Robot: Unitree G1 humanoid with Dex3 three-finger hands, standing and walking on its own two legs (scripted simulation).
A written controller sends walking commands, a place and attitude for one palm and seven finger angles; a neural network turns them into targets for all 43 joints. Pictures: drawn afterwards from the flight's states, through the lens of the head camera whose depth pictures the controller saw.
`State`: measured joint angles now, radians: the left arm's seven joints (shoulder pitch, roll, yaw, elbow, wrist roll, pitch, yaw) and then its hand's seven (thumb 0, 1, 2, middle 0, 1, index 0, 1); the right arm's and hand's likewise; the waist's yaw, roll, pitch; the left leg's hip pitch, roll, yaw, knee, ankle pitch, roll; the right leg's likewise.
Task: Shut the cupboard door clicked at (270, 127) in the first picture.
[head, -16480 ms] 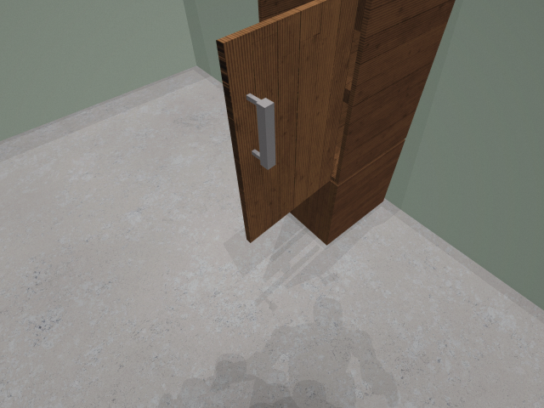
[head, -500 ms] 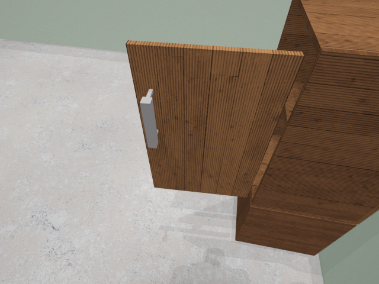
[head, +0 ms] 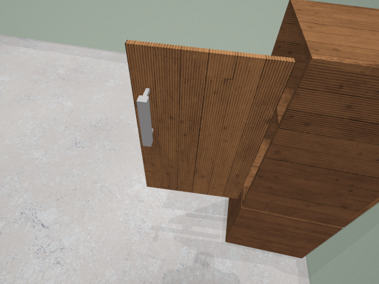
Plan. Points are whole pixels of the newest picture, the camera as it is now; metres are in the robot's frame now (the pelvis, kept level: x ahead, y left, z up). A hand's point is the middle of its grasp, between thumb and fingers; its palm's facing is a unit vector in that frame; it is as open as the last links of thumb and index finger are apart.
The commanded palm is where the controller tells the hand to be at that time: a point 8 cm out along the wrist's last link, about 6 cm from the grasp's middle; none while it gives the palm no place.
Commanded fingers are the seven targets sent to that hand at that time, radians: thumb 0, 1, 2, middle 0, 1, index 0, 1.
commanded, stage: come to a stop and stand still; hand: left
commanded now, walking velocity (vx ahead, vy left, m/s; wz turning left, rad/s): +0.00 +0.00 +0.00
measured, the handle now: (147, 118) +0.51 +0.15 +0.06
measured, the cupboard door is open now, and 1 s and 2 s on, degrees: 94 94 94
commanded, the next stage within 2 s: look again from close up in 0.18 s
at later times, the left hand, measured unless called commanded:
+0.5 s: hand out of the picture -0.02 +0.17 -0.18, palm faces +0.01 -0.99 -0.15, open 7.4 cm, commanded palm none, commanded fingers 0.00 0.90 0.90 -0.20 -0.30 -0.20 -0.30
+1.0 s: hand out of the picture -0.02 +0.18 -0.18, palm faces -0.01 -0.98 -0.18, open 7.4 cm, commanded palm none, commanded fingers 0.00 0.90 0.90 -0.20 -0.30 -0.20 -0.30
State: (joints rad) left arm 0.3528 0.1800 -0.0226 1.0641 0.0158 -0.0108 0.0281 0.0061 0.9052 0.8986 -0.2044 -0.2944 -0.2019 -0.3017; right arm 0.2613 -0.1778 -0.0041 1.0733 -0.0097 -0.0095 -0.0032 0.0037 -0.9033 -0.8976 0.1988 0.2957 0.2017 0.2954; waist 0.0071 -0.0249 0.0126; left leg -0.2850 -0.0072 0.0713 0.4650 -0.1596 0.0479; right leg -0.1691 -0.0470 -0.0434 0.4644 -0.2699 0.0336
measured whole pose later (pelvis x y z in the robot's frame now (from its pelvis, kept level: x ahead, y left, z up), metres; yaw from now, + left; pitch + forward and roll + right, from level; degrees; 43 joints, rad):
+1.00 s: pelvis +0.00 +0.01 +0.00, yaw +0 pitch -1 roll +0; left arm 0.35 0.17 -0.02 1.05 0.03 0.00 0.03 0.01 0.90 0.90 -0.21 -0.29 -0.20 -0.30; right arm 0.28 -0.16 -0.02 1.05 -0.02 -0.01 -0.01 0.01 -0.91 -0.90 0.20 0.30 0.20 0.30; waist 0.00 -0.02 0.03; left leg -0.30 -0.03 0.08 0.46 -0.16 0.06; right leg -0.20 -0.07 -0.03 0.50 -0.30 0.01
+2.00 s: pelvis -0.02 +0.02 +0.00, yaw +0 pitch -2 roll -1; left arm 0.34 0.18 -0.01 1.08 0.02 0.00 0.03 0.01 0.91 0.90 -0.20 -0.29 -0.20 -0.30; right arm 0.24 -0.17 -0.02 1.10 -0.01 0.00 0.00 0.00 -0.91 -0.90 0.20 0.30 0.20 0.30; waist 0.01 -0.01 0.04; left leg -0.28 -0.03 0.09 0.43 -0.12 0.07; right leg -0.18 -0.06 -0.02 0.44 -0.23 0.05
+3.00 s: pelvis -0.05 +0.02 +0.00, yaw -2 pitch -2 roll -2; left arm 0.41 0.10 0.04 1.11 0.02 0.03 0.02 0.00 0.90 0.90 -0.20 -0.29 -0.20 -0.30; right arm 0.34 -0.12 -0.05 1.10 -0.03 0.02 -0.02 0.00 -0.90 -0.90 0.20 0.30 0.20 0.30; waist -0.01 0.00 -0.01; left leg -0.39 -0.01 0.06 0.65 -0.36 0.00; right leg -0.25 -0.03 0.00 0.50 -0.31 0.01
